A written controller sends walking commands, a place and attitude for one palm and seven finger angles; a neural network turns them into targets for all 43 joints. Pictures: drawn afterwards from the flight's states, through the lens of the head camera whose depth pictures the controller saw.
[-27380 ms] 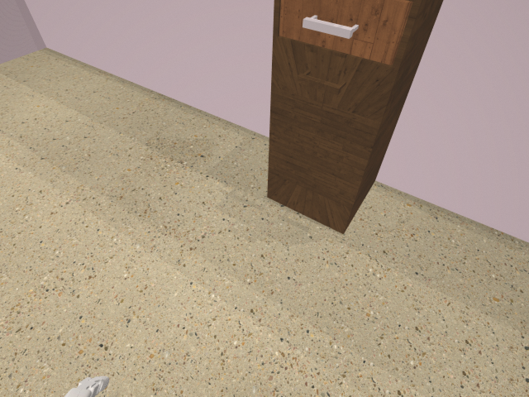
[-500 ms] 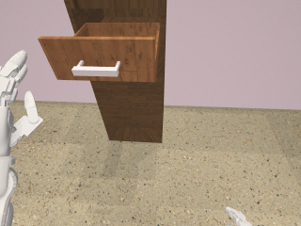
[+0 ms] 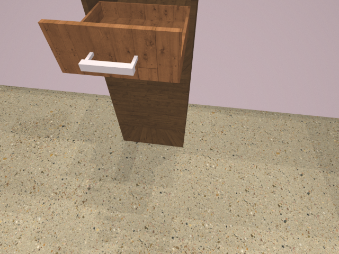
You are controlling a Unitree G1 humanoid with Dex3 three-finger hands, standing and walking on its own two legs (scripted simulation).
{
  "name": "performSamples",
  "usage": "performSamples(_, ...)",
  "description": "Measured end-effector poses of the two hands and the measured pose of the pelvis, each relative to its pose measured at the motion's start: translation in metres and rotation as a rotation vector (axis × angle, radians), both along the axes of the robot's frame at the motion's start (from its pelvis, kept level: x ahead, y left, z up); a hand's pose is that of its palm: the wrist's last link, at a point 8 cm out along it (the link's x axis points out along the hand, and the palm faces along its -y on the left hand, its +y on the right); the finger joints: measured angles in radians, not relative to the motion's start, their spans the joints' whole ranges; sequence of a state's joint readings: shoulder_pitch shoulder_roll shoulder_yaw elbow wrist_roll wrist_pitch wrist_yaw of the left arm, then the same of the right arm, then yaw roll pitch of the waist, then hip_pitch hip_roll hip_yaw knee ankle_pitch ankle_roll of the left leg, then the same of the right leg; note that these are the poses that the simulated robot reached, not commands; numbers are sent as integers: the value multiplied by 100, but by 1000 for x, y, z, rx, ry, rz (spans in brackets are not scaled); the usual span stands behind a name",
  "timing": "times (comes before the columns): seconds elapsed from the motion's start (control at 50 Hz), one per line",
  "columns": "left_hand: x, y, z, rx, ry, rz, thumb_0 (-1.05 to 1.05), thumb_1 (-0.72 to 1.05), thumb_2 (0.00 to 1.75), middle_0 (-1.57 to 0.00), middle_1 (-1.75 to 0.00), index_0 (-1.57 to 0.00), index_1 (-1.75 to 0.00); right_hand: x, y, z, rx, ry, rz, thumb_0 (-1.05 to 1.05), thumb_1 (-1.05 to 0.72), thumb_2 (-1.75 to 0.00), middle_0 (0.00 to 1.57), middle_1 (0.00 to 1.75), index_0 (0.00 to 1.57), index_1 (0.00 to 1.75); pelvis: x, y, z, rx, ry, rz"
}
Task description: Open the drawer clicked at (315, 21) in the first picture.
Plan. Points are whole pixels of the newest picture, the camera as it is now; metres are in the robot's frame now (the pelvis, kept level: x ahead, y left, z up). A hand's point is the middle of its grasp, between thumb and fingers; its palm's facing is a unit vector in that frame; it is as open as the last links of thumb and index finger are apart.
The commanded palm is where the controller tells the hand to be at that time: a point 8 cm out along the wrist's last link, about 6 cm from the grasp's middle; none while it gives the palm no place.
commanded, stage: let the arm hang, fingers relaxed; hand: left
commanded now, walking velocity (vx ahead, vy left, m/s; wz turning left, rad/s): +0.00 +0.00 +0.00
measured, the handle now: (110, 62) +0.57 +0.21 +0.14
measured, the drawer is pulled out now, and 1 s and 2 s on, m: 0.30 0.30 0.30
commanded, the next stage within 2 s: look to check the result in 0.54 s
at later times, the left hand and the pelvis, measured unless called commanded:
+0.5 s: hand out of the picture +0.04 +0.18 -0.16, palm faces -0.02 -0.97 -0.23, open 7.3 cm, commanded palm none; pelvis -0.01 +0.00 +0.01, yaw -2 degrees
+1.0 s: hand out of the picture +0.00 +0.17 -0.17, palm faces +0.00 -0.98 -0.22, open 7.4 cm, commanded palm none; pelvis -0.01 -0.01 +0.01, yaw -2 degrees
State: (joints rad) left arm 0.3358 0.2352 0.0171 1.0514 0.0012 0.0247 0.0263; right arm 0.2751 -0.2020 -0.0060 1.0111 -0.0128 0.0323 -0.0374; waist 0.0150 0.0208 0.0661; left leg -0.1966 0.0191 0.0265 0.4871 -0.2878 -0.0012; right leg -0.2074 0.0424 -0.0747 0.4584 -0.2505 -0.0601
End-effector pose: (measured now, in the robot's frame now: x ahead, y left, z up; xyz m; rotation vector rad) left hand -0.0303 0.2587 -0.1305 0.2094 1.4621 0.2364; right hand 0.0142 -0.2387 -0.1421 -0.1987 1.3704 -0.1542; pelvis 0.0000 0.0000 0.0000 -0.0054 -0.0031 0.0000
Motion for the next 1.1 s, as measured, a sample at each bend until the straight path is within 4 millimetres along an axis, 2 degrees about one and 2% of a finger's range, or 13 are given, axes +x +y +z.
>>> performSamples(0.06,10,-2,3,-4,-26,-20,0,93,90,-20,-30,-20,-30,4,6,-2,20,-26,-5,1,-90,-90,20,30,20,30,-2,2,3,2,-10,-6)
performSamples(0.18,45,-10,7,-13,-120,-65,0,91,90,-20,-30,-20,-30,6,15,-4,55,-61,-17,0,-90,-90,20,30,20,30,-6,4,6,7,-22,-14)
performSamples(0.28,68,-19,8,-28,-181,-94,0,91,90,-20,-30,-20,-30,-6,16,-5,59,-50,-39,0,-91,-90,20,30,20,30,-7,3,7,10,-26,-20)
performSamples(0.36,76,-26,6,-41,-197,-106,0,91,90,-20,-30,-20,-30,-23,17,-5,61,-16,-61,0,-91,-90,20,30,20,30,-8,2,7,11,-28,-24)
performSamples(0.44,73,-31,4,-52,-186,-106,0,90,90,-20,-30,-21,-30,-42,19,-5,62,33,-80,0,-91,-90,20,30,20,30,-8,0,7,12,-29,-26)
performSamples(0.54,59,-32,1,-52,-145,-91,0,91,90,-20,-30,-21,-30,-64,20,-4,64,90,-98,0,-91,-90,19,30,20,30,-9,-3,7,12,-28,-27)
performSamples(0.68,33,-33,-1,-52,-74,-66,0,91,90,-20,-30,-20,-30,-77,22,-4,68,131,-108,0,-91,-90,19,30,20,30,-10,-4,7,10,-26,-28)
performSamples(0.78,21,-35,-2,-54,-39,-52,0,91,90,-20,-30,-20,-30,-73,21,-4,68,128,-106,0,-91,-90,19,30,20,30,-10,-5,7,9,-23,-28)
performSamples(0.88,17,-37,-3,-60,-28,-45,0,91,90,-20,-30,-20,-30,-62,20,-4,64,107,-99,0,-91,-90,19,30,20,30,-9,-5,6,8,-20,-28)
performSamples(1.1,35,-38,-4,-64,-70,-56,0,90,90,-20,-30,-20,-30,-35,16,-3,52,44,-86,0,-91,-90,19,30,20,30,-5,-5,6,9,-17,-27)
